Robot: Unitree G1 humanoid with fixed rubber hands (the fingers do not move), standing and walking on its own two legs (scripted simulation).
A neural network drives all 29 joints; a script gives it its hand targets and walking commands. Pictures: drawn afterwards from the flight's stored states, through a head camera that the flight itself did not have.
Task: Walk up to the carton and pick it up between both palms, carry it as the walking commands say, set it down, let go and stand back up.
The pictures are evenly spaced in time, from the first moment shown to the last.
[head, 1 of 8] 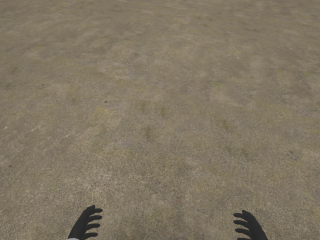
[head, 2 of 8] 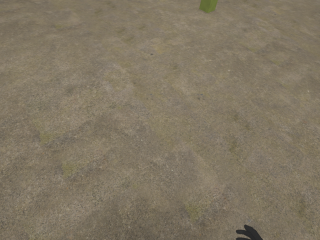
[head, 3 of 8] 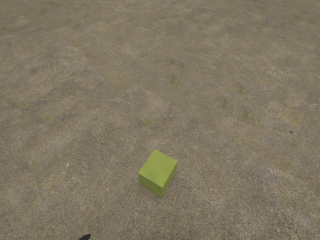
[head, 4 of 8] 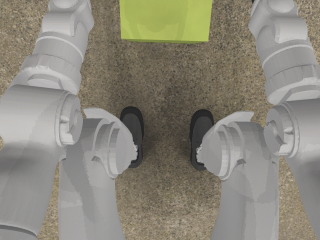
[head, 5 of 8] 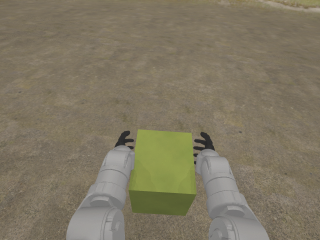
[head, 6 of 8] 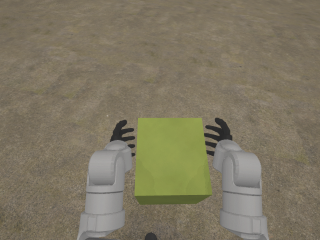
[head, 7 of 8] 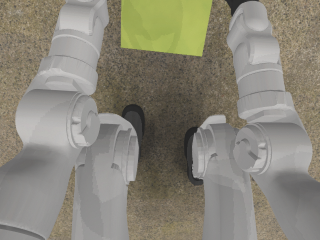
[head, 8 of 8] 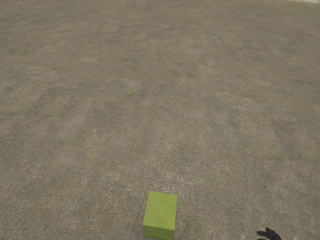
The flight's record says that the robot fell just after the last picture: no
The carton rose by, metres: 0.69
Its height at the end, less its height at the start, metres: +0.00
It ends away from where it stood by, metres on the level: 0.97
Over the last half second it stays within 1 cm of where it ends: yes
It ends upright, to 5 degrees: yes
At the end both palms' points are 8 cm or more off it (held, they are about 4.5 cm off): yes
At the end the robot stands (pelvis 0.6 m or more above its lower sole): yes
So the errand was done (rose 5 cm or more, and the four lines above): yes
